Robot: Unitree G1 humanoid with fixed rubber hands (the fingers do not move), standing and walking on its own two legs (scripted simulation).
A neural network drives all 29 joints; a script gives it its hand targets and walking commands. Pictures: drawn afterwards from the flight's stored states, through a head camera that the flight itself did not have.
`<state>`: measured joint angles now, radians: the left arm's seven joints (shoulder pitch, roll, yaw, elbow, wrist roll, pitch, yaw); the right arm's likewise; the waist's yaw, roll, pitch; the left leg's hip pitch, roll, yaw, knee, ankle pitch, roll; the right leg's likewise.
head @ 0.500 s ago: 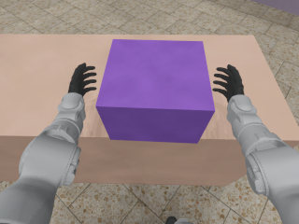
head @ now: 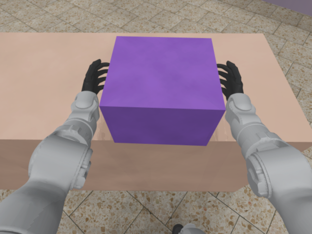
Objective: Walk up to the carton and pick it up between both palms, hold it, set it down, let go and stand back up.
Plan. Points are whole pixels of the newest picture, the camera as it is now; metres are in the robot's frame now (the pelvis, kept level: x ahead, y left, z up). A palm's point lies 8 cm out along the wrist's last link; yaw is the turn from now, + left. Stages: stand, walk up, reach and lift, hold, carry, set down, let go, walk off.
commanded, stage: reach and lift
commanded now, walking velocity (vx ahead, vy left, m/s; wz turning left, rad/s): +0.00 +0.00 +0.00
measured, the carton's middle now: (161, 91) +0.50 -0.04 +0.04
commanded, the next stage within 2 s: none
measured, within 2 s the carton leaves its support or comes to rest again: neither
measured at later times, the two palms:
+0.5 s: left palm (93, 91) +0.48 +0.14 +0.08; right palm (231, 93) +0.44 -0.22 +0.08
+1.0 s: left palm (92, 94) +0.47 +0.14 +0.08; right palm (230, 98) +0.43 -0.21 +0.07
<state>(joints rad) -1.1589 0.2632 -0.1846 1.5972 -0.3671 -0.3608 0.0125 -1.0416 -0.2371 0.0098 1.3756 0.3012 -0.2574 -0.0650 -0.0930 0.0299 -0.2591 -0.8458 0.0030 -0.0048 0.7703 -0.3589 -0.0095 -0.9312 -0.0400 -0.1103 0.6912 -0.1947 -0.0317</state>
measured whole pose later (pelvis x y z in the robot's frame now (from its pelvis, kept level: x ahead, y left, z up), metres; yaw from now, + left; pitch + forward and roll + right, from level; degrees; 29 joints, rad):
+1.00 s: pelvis +0.04 +0.01 +0.04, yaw +0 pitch +14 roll -1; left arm -0.88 0.12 0.41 1.32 0.17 -0.43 -0.01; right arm -0.76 -0.04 -0.60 1.07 -0.35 -0.39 -0.02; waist -0.09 0.05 -0.05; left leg -0.37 0.01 -0.01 0.40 -0.26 0.00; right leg -0.45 -0.02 -0.12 0.31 -0.10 -0.01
